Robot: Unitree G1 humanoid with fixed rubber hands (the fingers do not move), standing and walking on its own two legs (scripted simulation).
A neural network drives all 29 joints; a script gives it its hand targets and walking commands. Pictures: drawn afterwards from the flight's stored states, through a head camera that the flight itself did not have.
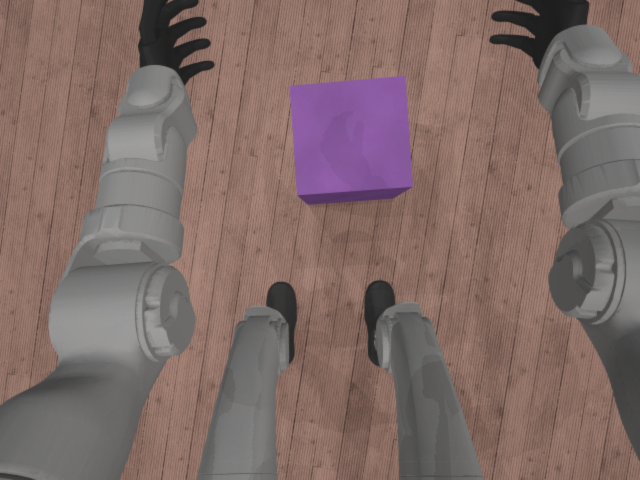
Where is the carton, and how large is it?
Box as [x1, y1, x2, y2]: [290, 76, 412, 204]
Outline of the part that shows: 404,76 290,86 297,195 307,204 392,198 412,186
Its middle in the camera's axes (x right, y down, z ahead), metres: +0.06 -0.19 +0.83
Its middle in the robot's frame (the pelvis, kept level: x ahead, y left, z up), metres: +0.54 -0.03 -0.52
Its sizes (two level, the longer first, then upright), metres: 0.210 0.200 0.250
